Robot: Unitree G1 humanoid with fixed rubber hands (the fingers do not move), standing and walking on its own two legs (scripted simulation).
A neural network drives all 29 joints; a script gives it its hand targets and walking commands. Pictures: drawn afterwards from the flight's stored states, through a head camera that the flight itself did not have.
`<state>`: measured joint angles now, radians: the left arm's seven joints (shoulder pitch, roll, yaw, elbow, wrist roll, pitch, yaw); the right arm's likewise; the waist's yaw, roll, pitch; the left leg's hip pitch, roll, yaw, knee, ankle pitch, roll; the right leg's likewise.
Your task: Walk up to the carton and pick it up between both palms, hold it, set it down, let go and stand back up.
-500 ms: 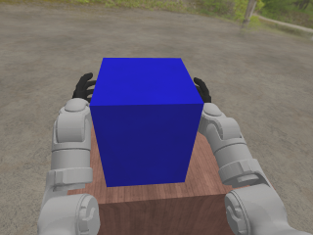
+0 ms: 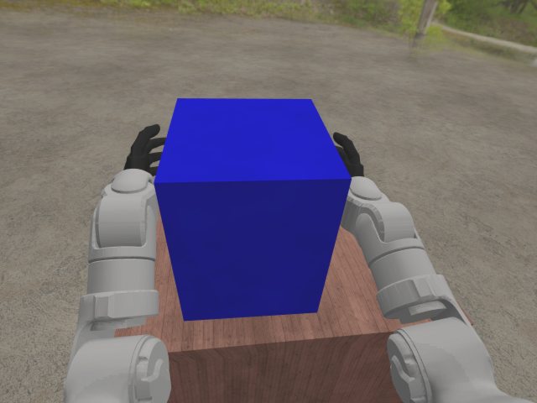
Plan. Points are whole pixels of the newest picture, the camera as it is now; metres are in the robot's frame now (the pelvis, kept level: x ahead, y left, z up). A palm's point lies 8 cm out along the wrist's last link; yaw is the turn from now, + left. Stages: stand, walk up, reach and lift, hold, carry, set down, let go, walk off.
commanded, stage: hold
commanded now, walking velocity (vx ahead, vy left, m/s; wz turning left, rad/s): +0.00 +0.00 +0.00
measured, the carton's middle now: (248, 207) +0.37 +0.01 +0.18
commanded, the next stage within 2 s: none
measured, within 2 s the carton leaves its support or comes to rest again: neither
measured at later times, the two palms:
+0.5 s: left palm (138, 175) +0.37 +0.16 +0.24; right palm (347, 182) +0.37 -0.14 +0.23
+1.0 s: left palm (137, 179) +0.37 +0.16 +0.23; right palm (344, 185) +0.37 -0.13 +0.22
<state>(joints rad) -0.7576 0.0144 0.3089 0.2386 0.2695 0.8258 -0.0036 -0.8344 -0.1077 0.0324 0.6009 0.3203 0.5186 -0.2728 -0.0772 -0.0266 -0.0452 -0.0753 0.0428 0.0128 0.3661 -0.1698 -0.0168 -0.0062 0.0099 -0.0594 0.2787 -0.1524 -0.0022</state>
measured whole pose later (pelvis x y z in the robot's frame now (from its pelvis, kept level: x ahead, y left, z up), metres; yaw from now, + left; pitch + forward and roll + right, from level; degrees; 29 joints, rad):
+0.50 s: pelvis +0.00 +0.00 +0.00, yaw +0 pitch -6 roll -1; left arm -0.80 0.03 0.32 0.29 0.26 0.81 0.00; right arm -0.86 -0.10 0.02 0.64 0.31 0.51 -0.27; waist -0.07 -0.03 -0.06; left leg -0.09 0.04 0.01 0.36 -0.16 -0.02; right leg -0.02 0.01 -0.06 0.28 -0.15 0.00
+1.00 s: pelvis +0.00 +0.00 +0.00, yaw +0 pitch -6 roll -1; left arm -0.75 0.02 0.29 0.21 0.25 0.83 0.00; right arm -0.81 -0.11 0.05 0.57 0.33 0.51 -0.28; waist -0.08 -0.03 -0.05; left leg -0.09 0.04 0.01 0.37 -0.17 -0.02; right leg -0.01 0.01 -0.06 0.27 -0.15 0.00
